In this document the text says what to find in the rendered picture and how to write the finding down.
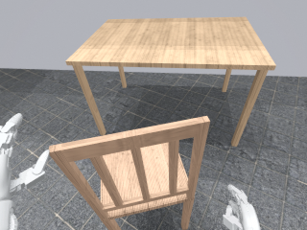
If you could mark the table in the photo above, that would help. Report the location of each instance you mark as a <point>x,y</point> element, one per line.
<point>191,42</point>

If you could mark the robot left hand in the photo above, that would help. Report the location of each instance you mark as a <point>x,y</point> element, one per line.
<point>28,178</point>

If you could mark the robot right hand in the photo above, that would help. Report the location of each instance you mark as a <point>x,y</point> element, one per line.
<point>245,215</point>

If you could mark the chair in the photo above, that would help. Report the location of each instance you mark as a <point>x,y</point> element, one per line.
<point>140,169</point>

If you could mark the robot left forearm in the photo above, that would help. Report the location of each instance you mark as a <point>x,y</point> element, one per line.
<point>8,220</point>

